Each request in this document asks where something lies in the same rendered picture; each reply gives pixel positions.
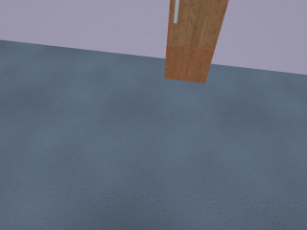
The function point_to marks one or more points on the cupboard door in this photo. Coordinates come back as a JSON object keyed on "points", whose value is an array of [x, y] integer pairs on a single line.
{"points": [[198, 22]]}

